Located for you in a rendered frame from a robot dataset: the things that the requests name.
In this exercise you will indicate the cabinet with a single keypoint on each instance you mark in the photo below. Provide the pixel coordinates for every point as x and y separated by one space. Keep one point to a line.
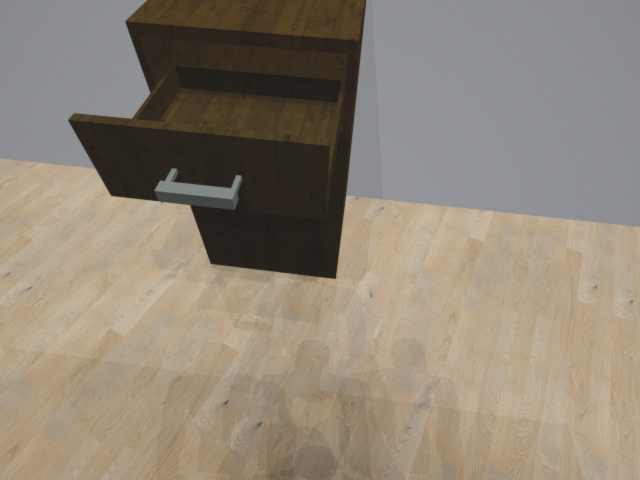
320 38

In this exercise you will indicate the handle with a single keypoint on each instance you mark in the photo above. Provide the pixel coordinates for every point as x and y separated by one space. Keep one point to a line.
197 195

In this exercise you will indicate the drawer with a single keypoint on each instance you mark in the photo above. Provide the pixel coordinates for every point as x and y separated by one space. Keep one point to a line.
280 132

